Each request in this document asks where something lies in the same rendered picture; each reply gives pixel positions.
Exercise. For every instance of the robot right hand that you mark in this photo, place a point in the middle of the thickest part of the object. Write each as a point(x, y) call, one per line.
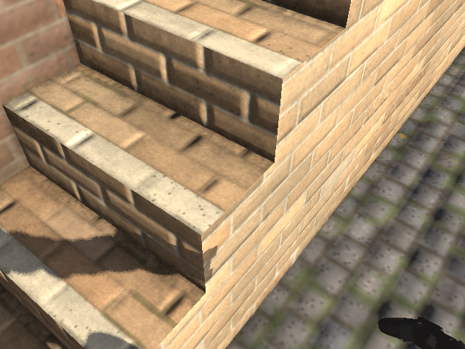
point(421, 332)

